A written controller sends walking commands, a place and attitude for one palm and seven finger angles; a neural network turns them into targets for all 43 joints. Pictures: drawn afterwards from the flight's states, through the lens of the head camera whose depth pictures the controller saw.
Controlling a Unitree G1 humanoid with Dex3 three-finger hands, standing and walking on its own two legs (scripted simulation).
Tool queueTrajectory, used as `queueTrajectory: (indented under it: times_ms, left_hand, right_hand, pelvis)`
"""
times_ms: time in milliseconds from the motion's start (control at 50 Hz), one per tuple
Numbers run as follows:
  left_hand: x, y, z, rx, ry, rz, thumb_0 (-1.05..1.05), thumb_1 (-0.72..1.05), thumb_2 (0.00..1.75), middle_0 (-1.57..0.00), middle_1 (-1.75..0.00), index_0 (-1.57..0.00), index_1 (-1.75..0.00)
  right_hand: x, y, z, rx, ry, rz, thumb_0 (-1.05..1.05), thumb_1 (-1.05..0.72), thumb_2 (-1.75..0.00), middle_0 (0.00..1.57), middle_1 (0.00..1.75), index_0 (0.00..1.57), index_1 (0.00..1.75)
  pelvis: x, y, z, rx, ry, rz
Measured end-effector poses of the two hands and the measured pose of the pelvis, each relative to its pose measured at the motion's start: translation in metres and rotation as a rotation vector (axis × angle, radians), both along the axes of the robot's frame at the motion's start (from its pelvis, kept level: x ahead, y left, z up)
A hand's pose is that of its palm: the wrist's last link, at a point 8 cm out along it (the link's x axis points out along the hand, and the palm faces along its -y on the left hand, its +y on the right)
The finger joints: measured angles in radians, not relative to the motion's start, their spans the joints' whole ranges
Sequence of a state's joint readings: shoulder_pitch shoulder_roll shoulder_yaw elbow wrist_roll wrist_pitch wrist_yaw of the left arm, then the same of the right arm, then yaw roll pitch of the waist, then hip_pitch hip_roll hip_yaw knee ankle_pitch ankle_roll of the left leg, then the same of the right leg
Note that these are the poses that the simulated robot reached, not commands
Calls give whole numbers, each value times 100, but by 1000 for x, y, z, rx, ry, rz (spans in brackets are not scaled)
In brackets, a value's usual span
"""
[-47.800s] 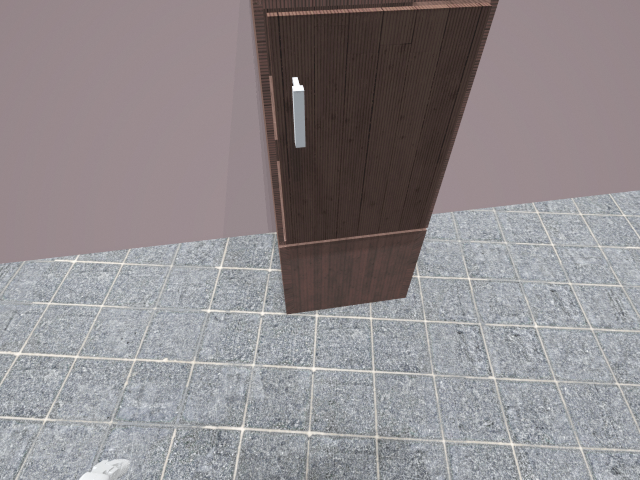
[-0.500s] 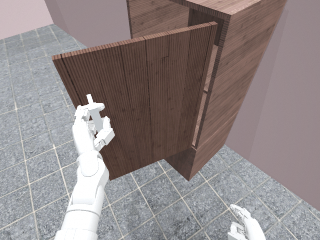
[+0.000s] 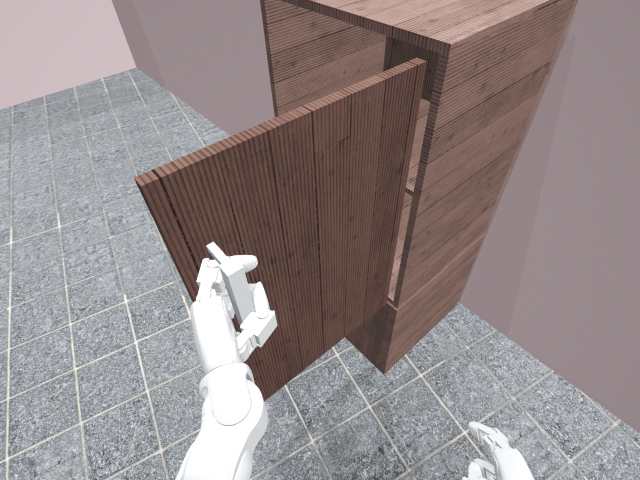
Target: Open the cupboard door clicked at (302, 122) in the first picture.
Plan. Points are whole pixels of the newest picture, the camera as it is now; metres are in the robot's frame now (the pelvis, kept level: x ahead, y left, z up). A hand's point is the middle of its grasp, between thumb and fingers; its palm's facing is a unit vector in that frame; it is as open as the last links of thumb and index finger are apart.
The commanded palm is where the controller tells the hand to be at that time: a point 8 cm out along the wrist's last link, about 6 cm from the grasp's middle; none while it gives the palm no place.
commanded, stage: open thumb and fingers to let go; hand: left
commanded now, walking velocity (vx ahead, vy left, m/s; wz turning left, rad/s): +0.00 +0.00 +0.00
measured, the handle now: (232, 288) +0.33 +0.13 +0.09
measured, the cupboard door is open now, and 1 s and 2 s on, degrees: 89 89 89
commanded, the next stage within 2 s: slide the hand sideways off the handle in 0.74 s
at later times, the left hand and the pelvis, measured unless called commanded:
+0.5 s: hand (260, 309) +0.29 +0.09 +0.09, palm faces +0.39 -0.92 +0.01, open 13.3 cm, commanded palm +0.25 +0.13 +0.09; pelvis -0.02 +0.01 +0.00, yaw +0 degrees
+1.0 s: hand (251, 330) +0.27 +0.10 +0.09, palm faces +0.00 -1.00 -0.09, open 15.7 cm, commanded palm +0.25 +0.13 +0.09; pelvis -0.03 +0.02 +0.00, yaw +1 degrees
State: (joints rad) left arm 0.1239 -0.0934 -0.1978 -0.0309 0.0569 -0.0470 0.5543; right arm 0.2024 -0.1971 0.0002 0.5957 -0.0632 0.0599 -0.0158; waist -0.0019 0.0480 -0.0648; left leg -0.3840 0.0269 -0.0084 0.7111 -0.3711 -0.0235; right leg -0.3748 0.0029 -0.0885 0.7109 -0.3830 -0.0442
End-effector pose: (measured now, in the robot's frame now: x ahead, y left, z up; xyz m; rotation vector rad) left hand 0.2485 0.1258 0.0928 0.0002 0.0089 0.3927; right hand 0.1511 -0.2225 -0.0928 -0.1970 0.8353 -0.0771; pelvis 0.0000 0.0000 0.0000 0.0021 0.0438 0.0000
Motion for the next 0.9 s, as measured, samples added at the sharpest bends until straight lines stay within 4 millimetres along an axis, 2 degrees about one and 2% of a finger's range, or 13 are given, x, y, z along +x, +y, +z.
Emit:
queueTrajectory:
  times_ms: [80, 160, 400, 500, 660, 860, 900]
  left_hand:
    - [2, 4, 0, -2, 2, 11, 1, 64, 78, -36, -133, -36, -133]
    - [3, 8, 1, -4, 0, 12, 1, 51, 73, -36, -132, -37, -131]
    - [4, 8, 0, -11, -8, -3, 1, -17, 44, -33, -124, -34, -123]
    - [5, 6, 0, -7, -10, 3, 0, -36, 36, -30, -115, -30, -115]
    - [6, 2, 0, 0, -10, -12, -1, -47, 31, -26, -87, -26, -87]
    - [5, 7, 0, 5, -9, -29, -1, -50, 30, -39, -66, -38, -67]
    - [3, 10, -1, 33, -18, -82, -1, -50, 30, -39, -62, -36, -63]
  right_hand:
    - [5, 3, 2, 4, -12, 8, 1, -91, -90, 20, 30, 20, 30]
    - [9, 8, 5, 11, -35, 20, 1, -91, -90, 20, 30, 20, 30]
    - [6, 17, 6, 8, -36, 28, 1, -91, -90, 20, 30, 20, 30]
    - [-1, 19, 3, 5, -17, 24, 1, -91, -90, 20, 30, 20, 30]
    - [-11, 24, 0, 11, 2, 15, 1, -91, -90, 20, 30, 20, 30]
    - [-13, 28, 1, 8, 0, 24, 1, -91, -90, 20, 30, 20, 30]
    - [-13, 29, 1, 6, -2, 30, 1, -91, -90, 20, 30, 20, 30]
  pelvis:
    - [-3, -2, 1, 0, -6, 3]
    - [-6, -2, 1, 0, -10, 6]
    - [-12, 6, 1, -2, -12, 6]
    - [-15, 9, 0, -4, -11, 6]
    - [-19, 13, -2, -6, -10, 1]
    - [-24, 17, -1, -10, -18, 3]
    - [-25, 17, -2, -7, -18, 5]
